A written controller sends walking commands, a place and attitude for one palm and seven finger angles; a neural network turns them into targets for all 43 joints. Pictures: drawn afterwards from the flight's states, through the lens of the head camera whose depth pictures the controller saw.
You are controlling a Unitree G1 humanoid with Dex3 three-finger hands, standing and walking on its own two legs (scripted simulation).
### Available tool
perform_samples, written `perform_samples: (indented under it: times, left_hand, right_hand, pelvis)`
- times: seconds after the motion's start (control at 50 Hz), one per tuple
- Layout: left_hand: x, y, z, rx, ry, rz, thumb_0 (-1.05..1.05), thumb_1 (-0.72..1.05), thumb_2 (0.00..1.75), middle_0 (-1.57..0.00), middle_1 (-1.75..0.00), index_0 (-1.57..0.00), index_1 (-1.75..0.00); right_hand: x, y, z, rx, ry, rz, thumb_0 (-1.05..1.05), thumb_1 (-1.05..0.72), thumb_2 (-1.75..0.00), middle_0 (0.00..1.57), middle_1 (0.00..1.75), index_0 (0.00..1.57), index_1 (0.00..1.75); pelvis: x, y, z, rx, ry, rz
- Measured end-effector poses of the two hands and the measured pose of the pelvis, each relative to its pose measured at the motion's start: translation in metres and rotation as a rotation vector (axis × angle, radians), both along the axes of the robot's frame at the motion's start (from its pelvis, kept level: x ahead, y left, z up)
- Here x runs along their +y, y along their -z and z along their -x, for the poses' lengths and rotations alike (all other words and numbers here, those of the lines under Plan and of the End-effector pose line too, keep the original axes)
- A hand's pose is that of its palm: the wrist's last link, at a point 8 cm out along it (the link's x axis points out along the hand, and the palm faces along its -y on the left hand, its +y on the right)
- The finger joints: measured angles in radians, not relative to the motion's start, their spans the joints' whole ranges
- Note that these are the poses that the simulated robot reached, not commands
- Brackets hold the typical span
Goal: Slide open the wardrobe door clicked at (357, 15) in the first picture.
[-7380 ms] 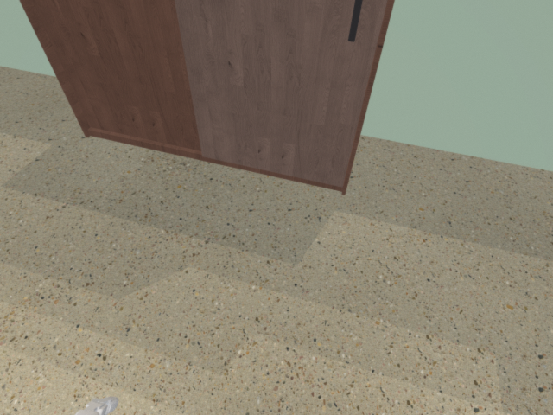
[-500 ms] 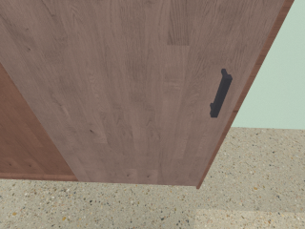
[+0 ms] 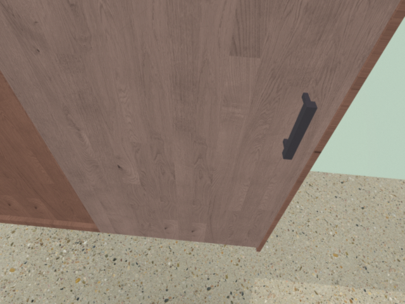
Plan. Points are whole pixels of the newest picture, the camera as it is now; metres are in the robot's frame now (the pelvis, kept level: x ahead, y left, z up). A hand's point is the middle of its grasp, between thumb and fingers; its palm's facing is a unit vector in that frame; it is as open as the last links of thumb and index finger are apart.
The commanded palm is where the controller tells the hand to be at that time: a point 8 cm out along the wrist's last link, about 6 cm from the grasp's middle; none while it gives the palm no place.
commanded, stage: come to a stop and stand still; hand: right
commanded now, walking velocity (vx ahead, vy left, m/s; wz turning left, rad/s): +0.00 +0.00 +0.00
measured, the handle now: (296, 127) +0.50 -0.18 +0.09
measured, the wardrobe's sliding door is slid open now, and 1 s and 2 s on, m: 0.00 0.00 0.00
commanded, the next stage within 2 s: look again from close up in 0.42 s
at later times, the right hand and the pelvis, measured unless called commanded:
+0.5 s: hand out of the picture +0.04 -0.19 -0.17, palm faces +0.03 +0.98 -0.22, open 7.3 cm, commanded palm none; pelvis +0.02 -0.01 +0.00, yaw +0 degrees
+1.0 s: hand out of the picture +0.01 -0.17 -0.17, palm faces +0.03 +0.98 -0.19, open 7.3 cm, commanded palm none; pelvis +0.02 +0.00 +0.00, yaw -1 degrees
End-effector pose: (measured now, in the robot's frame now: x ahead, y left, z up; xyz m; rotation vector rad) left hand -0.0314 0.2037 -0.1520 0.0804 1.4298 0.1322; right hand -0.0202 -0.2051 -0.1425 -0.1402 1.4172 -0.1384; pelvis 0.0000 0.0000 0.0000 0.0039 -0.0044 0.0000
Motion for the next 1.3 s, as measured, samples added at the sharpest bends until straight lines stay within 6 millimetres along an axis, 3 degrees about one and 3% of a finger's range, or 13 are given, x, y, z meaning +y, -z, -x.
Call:
perform_samples:
  times: [0.2, 0.34, 0.58, 0.82, 1.3]
  left_hand:
    - [-0.017, 0.003, -0.028, -0.063, 0.030, 0.016, 0.01, 0.91, 0.90, -0.20, -0.30, -0.20, -0.30]
    - [-0.011, 0.000, -0.037, -0.058, 0.042, -0.007, 0.00, 0.91, 0.90, -0.20, -0.30, -0.20, -0.30]
    - [0.006, -0.007, -0.047, -0.044, 0.058, -0.051, 0.00, 0.91, 0.90, -0.20, -0.30, -0.20, -0.30]
    - [0.006, -0.006, -0.049, -0.035, 0.066, -0.034, 0.00, 0.91, 0.90, -0.20, -0.30, -0.20, -0.30]
    - [0.010, -0.006, -0.021, 0.010, 0.042, -0.017, 0.00, 0.91, 0.90, -0.20, -0.30, -0.20, -0.30]
  right_hand:
    - [-0.032, -0.009, -0.047, -0.108, -0.008, 0.053, 0.01, -0.92, -0.90, 0.20, 0.30, 0.20, 0.30]
    - [-0.036, -0.009, -0.059, -0.118, -0.008, 0.054, 0.01, -0.93, -0.90, 0.20, 0.30, 0.20, 0.30]
    - [-0.030, -0.005, -0.044, -0.057, 0.003, 0.029, 0.01, -0.93, -0.90, 0.20, 0.30, 0.20, 0.30]
    - [-0.017, -0.004, -0.028, -0.015, 0.015, 0.012, 0.01, -0.92, -0.90, 0.20, 0.30, 0.20, 0.30]
    - [0.000, -0.003, -0.015, -0.017, 0.024, 0.004, 0.01, -0.92, -0.90, 0.20, 0.30, 0.20, 0.30]
  pelvis:
    - [-0.011, 0.000, -0.015, -0.012, 0.005, 0.009]
    - [-0.014, -0.001, -0.018, -0.021, 0.006, 0.013]
    - [-0.012, -0.003, -0.020, -0.028, 0.007, 0.011]
    - [-0.006, -0.005, -0.019, -0.030, 0.010, 0.012]
    - [0.008, -0.005, -0.009, -0.036, 0.010, 0.013]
